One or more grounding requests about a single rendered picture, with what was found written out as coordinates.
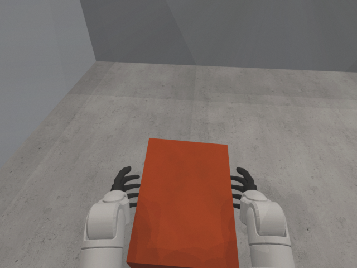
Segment right robot forearm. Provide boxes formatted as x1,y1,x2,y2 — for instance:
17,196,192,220
239,190,295,268

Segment left robot hand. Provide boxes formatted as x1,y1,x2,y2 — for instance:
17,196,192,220
110,166,141,208

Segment left robot forearm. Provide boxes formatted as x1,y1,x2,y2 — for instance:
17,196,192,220
79,190,130,268

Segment carton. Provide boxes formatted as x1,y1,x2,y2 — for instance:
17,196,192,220
126,138,239,268

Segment right robot hand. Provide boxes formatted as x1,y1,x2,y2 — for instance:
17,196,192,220
230,167,257,209

